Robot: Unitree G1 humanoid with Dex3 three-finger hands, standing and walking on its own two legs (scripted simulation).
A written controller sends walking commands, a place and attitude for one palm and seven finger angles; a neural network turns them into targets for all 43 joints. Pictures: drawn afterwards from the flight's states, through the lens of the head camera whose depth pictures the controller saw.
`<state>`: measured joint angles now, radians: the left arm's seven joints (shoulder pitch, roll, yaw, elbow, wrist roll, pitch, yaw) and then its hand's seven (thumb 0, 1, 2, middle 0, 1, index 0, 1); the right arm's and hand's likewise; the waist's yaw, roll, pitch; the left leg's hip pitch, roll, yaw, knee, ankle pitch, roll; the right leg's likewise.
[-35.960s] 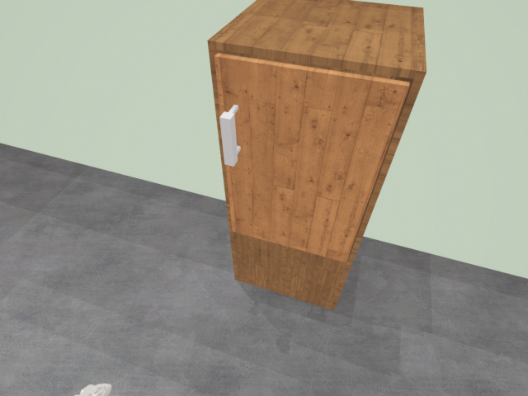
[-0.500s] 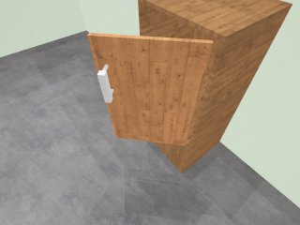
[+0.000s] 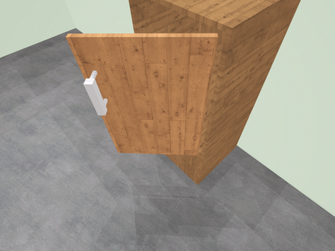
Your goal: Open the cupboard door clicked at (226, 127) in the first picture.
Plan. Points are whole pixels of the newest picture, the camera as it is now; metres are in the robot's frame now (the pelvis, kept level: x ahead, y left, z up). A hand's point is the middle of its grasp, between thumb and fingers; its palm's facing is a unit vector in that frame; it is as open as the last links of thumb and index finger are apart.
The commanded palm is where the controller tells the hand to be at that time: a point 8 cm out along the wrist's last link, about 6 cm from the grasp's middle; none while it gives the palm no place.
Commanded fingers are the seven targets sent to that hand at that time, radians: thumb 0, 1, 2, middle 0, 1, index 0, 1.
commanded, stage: come to a stop and stand still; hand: left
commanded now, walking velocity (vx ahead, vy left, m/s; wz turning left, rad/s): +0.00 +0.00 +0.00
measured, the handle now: (98, 93) +0.54 +0.24 +0.04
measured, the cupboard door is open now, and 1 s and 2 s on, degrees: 44 44 44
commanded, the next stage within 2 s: look again from close up in 0.52 s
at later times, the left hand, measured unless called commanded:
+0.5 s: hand out of the picture -0.05 +0.16 -0.16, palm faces +0.05 -0.98 -0.20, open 7.3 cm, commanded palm none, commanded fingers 0.00 0.90 0.90 -0.20 -0.30 -0.20 -0.30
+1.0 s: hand out of the picture -0.05 +0.21 -0.17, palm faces +0.05 -0.98 -0.19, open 7.4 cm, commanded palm none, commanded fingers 0.00 0.90 0.90 -0.20 -0.30 -0.20 -0.30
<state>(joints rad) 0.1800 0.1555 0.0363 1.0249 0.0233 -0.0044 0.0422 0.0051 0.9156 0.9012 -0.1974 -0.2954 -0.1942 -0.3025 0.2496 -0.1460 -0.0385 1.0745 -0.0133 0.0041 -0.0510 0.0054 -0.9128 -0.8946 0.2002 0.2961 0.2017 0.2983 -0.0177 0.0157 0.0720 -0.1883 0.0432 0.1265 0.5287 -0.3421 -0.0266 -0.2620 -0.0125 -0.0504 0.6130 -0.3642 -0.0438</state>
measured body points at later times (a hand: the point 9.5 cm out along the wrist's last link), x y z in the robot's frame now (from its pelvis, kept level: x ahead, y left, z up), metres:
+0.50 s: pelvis -0.04 -0.01 +0.01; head -0.03 -0.02 +0.46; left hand -0.05 +0.21 -0.14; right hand -0.06 -0.22 -0.15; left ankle -0.04 +0.13 -0.73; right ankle -0.02 -0.09 -0.73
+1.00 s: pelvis -0.05 +0.04 +0.01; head -0.07 +0.04 +0.46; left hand -0.05 +0.26 -0.15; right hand -0.05 -0.17 -0.15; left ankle -0.04 +0.13 -0.73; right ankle -0.02 -0.09 -0.73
